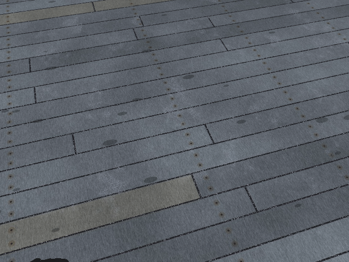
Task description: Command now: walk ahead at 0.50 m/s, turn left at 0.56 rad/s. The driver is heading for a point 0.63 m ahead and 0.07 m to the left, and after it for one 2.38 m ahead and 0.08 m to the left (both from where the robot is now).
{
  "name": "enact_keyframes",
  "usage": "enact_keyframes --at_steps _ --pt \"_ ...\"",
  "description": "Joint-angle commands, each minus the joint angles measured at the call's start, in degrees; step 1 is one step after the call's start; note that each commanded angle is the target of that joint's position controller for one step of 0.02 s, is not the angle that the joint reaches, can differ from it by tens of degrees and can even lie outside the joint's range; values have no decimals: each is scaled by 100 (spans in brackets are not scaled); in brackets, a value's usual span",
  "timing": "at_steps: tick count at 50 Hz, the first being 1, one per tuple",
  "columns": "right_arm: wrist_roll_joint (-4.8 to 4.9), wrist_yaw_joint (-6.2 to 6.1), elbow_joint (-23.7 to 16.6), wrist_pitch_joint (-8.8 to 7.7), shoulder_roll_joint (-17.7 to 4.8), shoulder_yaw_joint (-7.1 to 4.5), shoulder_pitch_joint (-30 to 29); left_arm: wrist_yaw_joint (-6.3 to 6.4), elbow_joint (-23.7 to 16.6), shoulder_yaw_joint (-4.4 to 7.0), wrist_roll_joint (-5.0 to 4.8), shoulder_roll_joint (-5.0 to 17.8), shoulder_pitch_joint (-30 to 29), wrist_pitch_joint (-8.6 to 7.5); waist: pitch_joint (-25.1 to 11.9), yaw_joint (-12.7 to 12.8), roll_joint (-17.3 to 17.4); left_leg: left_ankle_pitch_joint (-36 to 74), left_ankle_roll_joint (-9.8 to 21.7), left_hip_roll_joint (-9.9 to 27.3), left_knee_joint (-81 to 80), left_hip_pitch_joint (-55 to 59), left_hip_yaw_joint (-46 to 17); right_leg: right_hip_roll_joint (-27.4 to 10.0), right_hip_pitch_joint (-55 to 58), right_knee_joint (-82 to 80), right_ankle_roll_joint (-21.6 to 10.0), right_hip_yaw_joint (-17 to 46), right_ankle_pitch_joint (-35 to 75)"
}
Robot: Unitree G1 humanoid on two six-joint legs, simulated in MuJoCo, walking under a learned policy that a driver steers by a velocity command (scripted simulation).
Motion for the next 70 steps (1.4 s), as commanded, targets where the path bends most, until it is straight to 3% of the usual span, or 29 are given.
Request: enact_keyframes --at_steps 1,6,9,10,11,12,13,14,17,22,31,33,35,36,37,38,39,41,47,52,57,60,62,63,64,65,66,68,70 --pt "48 -107 -380 -48 -1029 -288 -85 -21 -397 33 -28 248 -420 -61 -256 -35 542 988 813 1077 -656 -513 -858 372 804 -1162 124 -271 1182" --pt "83 -148 -256 52 -977 -293 262 -131 -523 132 -136 531 -765 -174 -262 -101 701 369 634 1352 -66 142 -1645 544 1100 -2008 -36 -18 1035" --pt "42 -142 -339 81 -811 -255 88 -108 -324 281 -122 760 65 -256 -529 403 844 698 367 1180 768 162 -1804 500 2281 -2390 -404 -127 629" --pt "-8 -114 -429 55 -497 -137 61 -61 -250 365 -17 1008 790 -282 -1187 747 487 424 167 871 2024 -316 -1439 -206 3572 -2274 -744 473 400" --pt "95 -117 -585 4 -133 -17 757 -37 -99 500 82 1524 1480 -215 -2050 619 -1055 -1377 -270 34 3964 -2183 -565 -1528 5639 -2543 -1652 2757 -687" --pt "143 -124 -576 -18 -516 -45 842 -84 -26 448 -73 1213 1583 -164 -1980 635 -1539 -2367 -366 334 4992 -3192 -479 -1948 5729 -3023 -1852 4117 -2073" --pt "140 -121 -547 8 -953 -169 401 -69 -107 329 -106 795 1294 -132 -1181 752 -847 -1874 -404 608 5386 -3475 -517 -1711 5063 -3154 -1598 3375 -2362" --pt "81 -124 -615 44 -977 -190 19 -50 -145 271 -70 647 1024 -83 -714 718 -452 -1448 -437 796 5403 -3395 -293 -1460 4404 -3186 -1394 2532 -1728" --pt "73 -46 -735 99 -707 -201 -182 -29 -32 176 -12 406 660 -77 -134 433 -572 -824 -469 1196 4824 -2870 -160 -935 3180 -3606 -1262 1108 -317" --pt "44 -1 -933 176 -397 -114 -508 -24 215 283 -49 683 701 -129 -38 403 -340 -124 -626 1349 3872 -3087 -19 -1021 3175 -3953 -1476 65 868" --pt "73 286 -1313 95 -316 -66 -1713 7 601 374 -212 1063 1086 81 246 717 -229 755 -241 1057 1675 -2589 697 -1054 4022 -3673 -1067 -1239 1990" --pt "31 303 -1335 127 -508 -168 -1490 39 609 430 -268 1246 1057 152 -3 468 -400 153 -2 716 1565 -1998 1007 -1067 4254 -2971 -950 -1467 3867" --pt "37 240 -1007 177 -939 -431 -125 85 578 429 -308 1280 954 226 -756 -350 -319 291 370 249 1133 -79 1195 -848 3811 -1084 -726 -1759 4806" --pt "66 120 -774 242 -1351 -610 832 103 494 322 -163 1029 1051 200 -1276 -743 222 351 678 754 1071 1728 221 -635 2388 627 -484 -1746 3068" --pt "84 81 -847 169 -1907 -613 495 0 187 19 43 162 1663 58 -1789 85 1760 -628 1724 2349 488 3407 -3151 507 -137 2584 -198 -1236 -2358" --pt "46 103 -940 88 -1307 -445 738 -92 290 91 -190 694 1244 -125 -2463 -412 1068 -1303 1824 2711 -250 3515 -4057 457 -582 3146 -272 -82 -2409" --pt "-17 126 -824 13 -1040 -352 553 -129 160 164 -415 930 744 -186 -1575 -464 809 -823 1509 2562 -295 2912 -3092 197 -961 3096 -372 -135 -1905" --pt "-46 121 -801 -57 -735 -231 -167 -69 226 136 -239 813 555 -187 -755 -31 312 542 1115 2139 -345 1306 -1728 -274 -434 2229 -404 -192 -1117" --pt "-158 66 -466 -310 -687 -199 -367 -47 389 99 -204 469 694 191 -162 297 328 1735 959 1859 -1154 173 -135 -380 -113 1162 -124 -64 81" --pt "-156 -15 -246 -331 -756 -191 -260 -167 217 34 -212 251 17 117 77 3 356 1501 547 1654 -1380 363 799 -60 78 -628 -209 -268 1788" --pt "-61 -60 95 -176 -852 -249 131 -349 -145 -13 -201 188 -589 100 301 -231 301 2109 453 2055 -1032 1579 1017 90 -414 -1393 -473 -470 1342" --pt "-23 -156 100 -19 -1049 -309 2 -438 -292 70 -183 365 -396 126 -26 31 570 4474 257 2139 -125 2035 1215 466 60 -1436 -764 -914 339" --pt "-22 -246 52 80 -1137 -314 -143 -395 -101 295 -183 772 738 169 -736 700 651 5660 10 1946 1557 1705 1461 907 1689 -1598 -1079 -1130 178" --pt "-56 -290 -27 53 -1044 -254 -123 -304 66 468 -194 1170 1673 204 -1288 1155 267 4398 -216 1723 3122 515 1491 532 3440 -1780 -1402 -321 480" --pt "-232 -159 -277 -107 -243 13 571 -253 77 593 -250 1741 1881 198 -1947 623 -1242 -837 -644 541 5377 -2227 1226 -1013 5740 -1971 -2558 2793 -309" --pt "-117 -51 -254 -336 -537 4 144 -243 -18 456 -243 1296 2008 164 -2593 962 -784 -2288 -577 254 6113 -3043 -13 -1335 6315 -2818 -2764 4261 -779" --pt "120 29 -451 -475 -835 -77 -432 -219 -14 376 -187 1032 1812 149 -1813 1066 -504 -1839 -444 613 6061 -3516 -181 -1172 5853 -2977 -2421 3369 -616" --pt "-56 -19 -534 -559 -764 -61 -820 -196 -147 290 -197 767 1095 153 -720 631 335 -1142 -410 1031 5013 -3179 4 -717 4139 -3141 -2069 2169 438" --pt "-130 -35 -545 -442 -804 -113 -546 -153 -320 247 -110 658 748 149 -535 260 -57 -979 -576 1180 4570 -2504 -30 -514 3173 -3359 -2156 1815 1299"
Keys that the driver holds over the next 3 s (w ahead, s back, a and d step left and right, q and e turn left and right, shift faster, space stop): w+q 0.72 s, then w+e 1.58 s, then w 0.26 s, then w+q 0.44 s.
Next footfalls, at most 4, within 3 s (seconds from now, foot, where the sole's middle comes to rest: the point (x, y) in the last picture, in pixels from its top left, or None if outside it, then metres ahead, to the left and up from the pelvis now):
0.20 right None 0.30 -0.15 -0.78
0.72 left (118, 254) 0.49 0.19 -0.78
1.26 right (140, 167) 0.87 0.12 -0.78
1.72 left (88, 128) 1.10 0.38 -0.78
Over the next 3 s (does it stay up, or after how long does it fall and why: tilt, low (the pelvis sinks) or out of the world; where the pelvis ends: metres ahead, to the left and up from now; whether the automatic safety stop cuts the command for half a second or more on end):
stays up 1.63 0.11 0.00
